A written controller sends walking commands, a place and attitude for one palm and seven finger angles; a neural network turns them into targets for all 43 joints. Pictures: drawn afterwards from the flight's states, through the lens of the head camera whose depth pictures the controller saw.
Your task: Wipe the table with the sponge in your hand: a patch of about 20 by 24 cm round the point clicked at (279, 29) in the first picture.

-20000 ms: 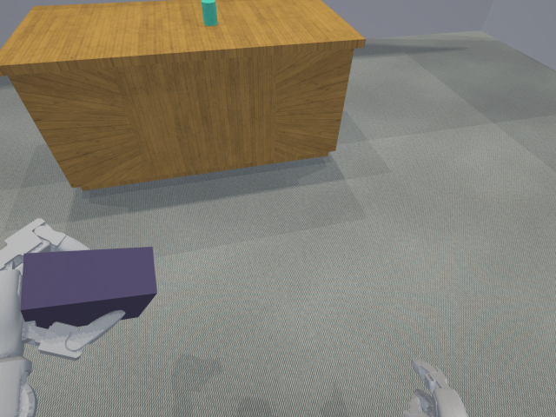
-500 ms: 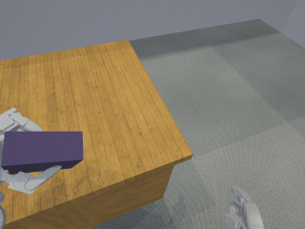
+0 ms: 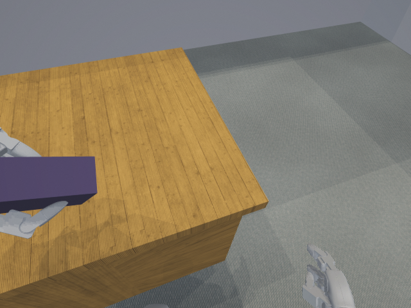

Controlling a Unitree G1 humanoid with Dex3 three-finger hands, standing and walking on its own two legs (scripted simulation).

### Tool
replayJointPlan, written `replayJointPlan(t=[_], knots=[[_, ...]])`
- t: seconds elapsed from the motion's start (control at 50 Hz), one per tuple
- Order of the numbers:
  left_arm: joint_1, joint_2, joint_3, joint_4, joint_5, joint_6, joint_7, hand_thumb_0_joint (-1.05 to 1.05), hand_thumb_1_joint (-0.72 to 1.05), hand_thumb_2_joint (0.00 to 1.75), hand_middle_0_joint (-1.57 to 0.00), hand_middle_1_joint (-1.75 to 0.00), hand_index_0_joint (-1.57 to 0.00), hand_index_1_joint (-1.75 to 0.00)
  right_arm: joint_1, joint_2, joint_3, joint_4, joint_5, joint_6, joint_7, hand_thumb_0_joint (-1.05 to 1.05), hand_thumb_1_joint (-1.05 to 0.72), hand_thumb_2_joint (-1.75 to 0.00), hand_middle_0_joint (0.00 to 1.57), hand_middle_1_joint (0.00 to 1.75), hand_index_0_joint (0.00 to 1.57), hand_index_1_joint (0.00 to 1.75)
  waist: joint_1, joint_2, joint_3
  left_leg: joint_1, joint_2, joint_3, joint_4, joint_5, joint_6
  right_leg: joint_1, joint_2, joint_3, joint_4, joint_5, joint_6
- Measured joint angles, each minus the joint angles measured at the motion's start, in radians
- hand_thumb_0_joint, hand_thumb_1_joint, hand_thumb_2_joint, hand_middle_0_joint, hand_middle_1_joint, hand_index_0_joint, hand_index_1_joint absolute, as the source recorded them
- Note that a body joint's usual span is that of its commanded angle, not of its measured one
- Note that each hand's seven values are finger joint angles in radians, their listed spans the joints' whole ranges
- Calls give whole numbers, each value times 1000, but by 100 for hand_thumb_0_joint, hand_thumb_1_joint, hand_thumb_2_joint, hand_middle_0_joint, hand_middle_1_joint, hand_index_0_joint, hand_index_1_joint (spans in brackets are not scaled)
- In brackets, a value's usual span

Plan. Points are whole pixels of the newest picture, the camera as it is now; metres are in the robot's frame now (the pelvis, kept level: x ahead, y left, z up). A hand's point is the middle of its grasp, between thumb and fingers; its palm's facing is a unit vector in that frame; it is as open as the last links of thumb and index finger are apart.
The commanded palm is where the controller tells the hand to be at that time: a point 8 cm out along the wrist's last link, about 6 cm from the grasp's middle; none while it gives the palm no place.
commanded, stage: come to a stop and stand still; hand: left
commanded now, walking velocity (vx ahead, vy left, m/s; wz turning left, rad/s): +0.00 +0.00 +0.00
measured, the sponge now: (58, 184) +0.25 +0.24 +0.15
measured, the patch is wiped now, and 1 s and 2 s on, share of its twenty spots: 0.00 0.00 0.00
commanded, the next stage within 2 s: look again from close up in 0.70 s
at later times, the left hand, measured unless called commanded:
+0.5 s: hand out of the picture +0.21 +0.30 +0.16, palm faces +0.39 -0.86 -0.33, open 9.5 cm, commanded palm +0.14 +0.34 +0.18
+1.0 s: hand (0, 194) +0.22 +0.30 +0.17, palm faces +0.37 -0.84 -0.39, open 9.5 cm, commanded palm +0.16 +0.33 +0.18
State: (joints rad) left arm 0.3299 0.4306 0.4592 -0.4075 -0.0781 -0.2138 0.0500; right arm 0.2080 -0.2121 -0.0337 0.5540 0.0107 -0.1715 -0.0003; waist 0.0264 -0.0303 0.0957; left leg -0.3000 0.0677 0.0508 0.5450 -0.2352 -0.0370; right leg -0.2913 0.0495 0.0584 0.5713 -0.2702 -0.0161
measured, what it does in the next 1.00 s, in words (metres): stands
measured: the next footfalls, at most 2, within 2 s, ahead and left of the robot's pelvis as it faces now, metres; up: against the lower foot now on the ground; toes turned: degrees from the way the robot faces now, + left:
none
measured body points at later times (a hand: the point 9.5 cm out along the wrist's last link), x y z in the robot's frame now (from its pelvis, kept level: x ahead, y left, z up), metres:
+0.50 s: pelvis -0.01 +0.05 +0.01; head +0.01 +0.08 +0.45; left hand +0.18 +0.34 +0.18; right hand +0.19 -0.14 -0.06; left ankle +0.03 +0.14 -0.73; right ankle +0.02 -0.11 -0.73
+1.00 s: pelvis +0.01 +0.05 +0.01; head +0.03 +0.07 +0.46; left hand +0.19 +0.34 +0.19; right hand +0.19 -0.18 -0.06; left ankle +0.03 +0.14 -0.73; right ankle +0.02 -0.11 -0.73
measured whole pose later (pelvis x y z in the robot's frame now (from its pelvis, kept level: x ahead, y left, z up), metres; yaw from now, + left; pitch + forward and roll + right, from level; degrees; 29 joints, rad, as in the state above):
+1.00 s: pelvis +0.01 +0.05 +0.01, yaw +1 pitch -1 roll -1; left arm 0.44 0.37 0.36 -0.49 -0.03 -0.23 0.10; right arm 0.20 -0.19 0.00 0.59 0.01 -0.15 -0.03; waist 0.01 -0.03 0.08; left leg -0.24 0.01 0.04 0.46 -0.20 0.03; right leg -0.17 -0.01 0.06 0.38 -0.19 0.04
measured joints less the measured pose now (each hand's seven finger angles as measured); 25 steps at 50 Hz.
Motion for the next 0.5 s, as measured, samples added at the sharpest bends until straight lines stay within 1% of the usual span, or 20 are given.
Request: replayJointPlan(t=[0.06,0.1,0.12,0.16,0.22,0.26,0.3,0.34,0.42,0.46,0.5], knots=[[97,-65,-97,-62,10,-2,0,-1,-43,103,-78,-138,-79,-138,-6,-11,-5,1,8,-6,4,1,-90,-90,20,30,20,30,-20,24,-5,-2,-8,2,26,-13,16,10,-8,2,4,-4,9],[144,-74,-141,-89,16,-12,-6,-1,-44,103,-78,-138,-79,-138,0,-5,-1,10,6,-4,-4,1,-90,-90,20,30,20,30,-27,25,-16,-2,-17,-6,28,-15,26,20,-15,-3,-9,0,15],[159,-68,-147,-97,19,-17,-6,-1,-44,103,-79,-138,-79,-137,4,0,3,16,4,-1,-11,1,-90,-90,20,30,20,30,-27,20,-21,0,-22,-10,24,-10,30,25,-18,-4,-17,4,17],[169,-42,-132,-97,19,-28,1,-1,-44,103,-79,-137,-80,-137,12,13,13,26,1,7,-23,1,-90,-90,20,30,20,30,-23,3,-28,10,-30,-11,6,0,34,37,-26,-4,-38,14,24],[134,-12,-79,-67,19,-38,21,-1,-44,103,-79,-137,-80,-137,26,28,28,33,1,7,-36,1,-90,-90,20,30,20,30,-5,-15,-32,24,-41,-7,-28,18,43,52,-37,-1,-73,34,33],[91,-7,-48,-39,21,-41,36,-1,-44,103,-79,-137,-80,-137,29,34,37,35,3,0,-39,1,-90,-90,20,30,20,30,3,-20,-31,25,-50,-8,-40,27,52,56,-46,-2,-84,41,36],[49,-20,-34,-16,25,-40,47,-1,-44,103,-79,-137,-80,-137,29,37,43,38,4,-10,-35,1,-90,-90,20,30,20,30,11,-18,-28,25,-58,-11,-42,31,59,60,-55,-5,-92,45,44],[27,-48,-42,-6,29,-35,55,-1,-44,103,-79,-137,-80,-137,23,40,50,44,6,-19,-27,1,-90,-90,20,30,20,30,16,-14,-28,27,-63,-10,-43,31,66,67,-60,-5,-101,50,52],[32,-103,-103,-24,48,-22,51,-1,-44,103,-79,-138,-79,-138,8,48,59,45,3,-29,-12,1,-90,-90,20,30,20,30,17,-10,-27,33,-72,-7,-48,32,75,78,-69,-3,-117,56,60],[46,-109,-129,-38,56,-22,45,-1,-44,103,-79,-138,-79,-138,-2,53,63,43,-1,-30,-10,1,-90,-90,21,30,20,30,12,-10,-25,35,-74,-7,-50,32,77,82,-71,-3,-123,58,63],[59,-100,-139,-52,60,-24,38,-1,-44,103,-79,-138,-79,-137,-11,58,66,37,-3,-28,-9,1,-90,-90,21,30,20,30,7,-11,-21,36,-73,-8,-51,31,78,87,-71,-3,-132,62,66]])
